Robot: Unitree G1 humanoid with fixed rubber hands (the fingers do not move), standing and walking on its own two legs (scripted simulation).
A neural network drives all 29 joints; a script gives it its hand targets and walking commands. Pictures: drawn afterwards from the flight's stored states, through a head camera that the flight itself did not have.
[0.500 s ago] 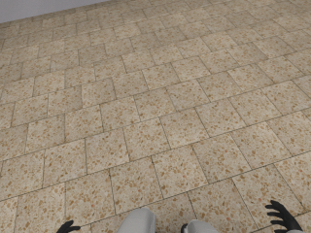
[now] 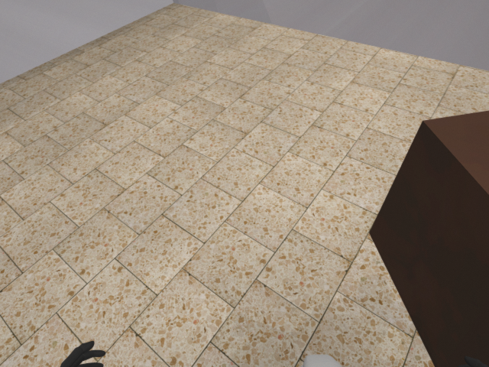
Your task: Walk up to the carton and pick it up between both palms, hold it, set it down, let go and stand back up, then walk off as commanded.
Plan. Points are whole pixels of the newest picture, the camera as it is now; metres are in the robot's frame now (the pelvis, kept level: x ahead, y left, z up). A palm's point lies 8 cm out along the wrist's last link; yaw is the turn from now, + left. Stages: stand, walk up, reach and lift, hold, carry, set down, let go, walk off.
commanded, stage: walk up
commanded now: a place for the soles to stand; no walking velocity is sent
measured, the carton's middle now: out of the picture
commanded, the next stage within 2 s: none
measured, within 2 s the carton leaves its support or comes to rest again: neither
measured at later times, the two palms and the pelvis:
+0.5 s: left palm (186, 251) +0.35 +0.13 -0.07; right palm out of the picture -0.04 -0.38 -0.07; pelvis +0.10 -0.08 +0.01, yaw -29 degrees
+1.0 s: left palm (261, 195) +0.51 -0.04 -0.10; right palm out of the picture +0.03 -0.41 -0.06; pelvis +0.21 -0.16 +0.00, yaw -55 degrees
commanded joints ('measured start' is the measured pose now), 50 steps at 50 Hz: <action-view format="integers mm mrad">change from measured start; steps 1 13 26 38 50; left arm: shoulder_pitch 89 -109 145 -143 -89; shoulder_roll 354 162 244 258 176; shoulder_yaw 112 54 66 38 21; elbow -77 -160 -74 -162 -102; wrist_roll -32 2 -14 -13 -12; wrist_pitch -21 -12 -60 -48 -48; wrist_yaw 57 93 68 120 102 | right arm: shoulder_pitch -157 106 13 193 76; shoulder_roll -171 -301 -155 -161 -213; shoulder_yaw -19 -62 -39 8 -25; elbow -209 -113 -158 -136 -192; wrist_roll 75 -6 13 66 41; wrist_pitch -28 -37 -27 -54 -41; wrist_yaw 37 -18 25 34 14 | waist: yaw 164 -6 138 -13 -35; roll -374 135 -62 -216 159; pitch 65 55 -140 -38 2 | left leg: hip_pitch -505 94 -156 54 223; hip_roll -131 342 39 -162 147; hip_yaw -221 -940 72 -256 -192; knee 377 -741 66 -58 -321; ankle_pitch -208 -457 259 70 773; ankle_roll -6 205 100 23 196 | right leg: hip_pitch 195 -441 432 -93 -229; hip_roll -157 117 126 -16 13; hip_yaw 622 144 -55 385 11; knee -575 424 -116 -173 184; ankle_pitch -292 -187 44 383 -153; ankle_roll -330 12 -130 -223 -17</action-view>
